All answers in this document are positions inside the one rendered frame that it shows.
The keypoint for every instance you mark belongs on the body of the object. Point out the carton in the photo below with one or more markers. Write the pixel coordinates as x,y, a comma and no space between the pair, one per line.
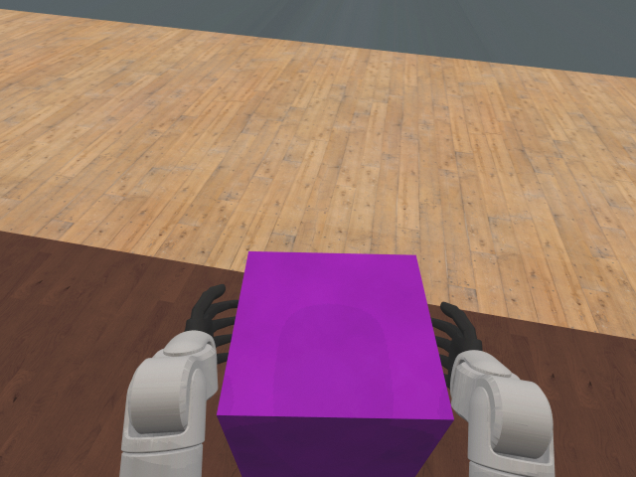
333,368

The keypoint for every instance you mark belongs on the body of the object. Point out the right robot hand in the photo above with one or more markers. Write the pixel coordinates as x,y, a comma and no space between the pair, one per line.
463,337

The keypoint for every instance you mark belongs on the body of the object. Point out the robot left forearm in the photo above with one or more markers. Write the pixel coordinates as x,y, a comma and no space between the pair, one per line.
165,412

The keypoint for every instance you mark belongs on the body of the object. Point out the robot right forearm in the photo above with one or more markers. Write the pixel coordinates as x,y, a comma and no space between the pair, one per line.
510,421

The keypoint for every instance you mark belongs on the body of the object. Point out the left robot hand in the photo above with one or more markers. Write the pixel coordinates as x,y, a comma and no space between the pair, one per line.
204,311

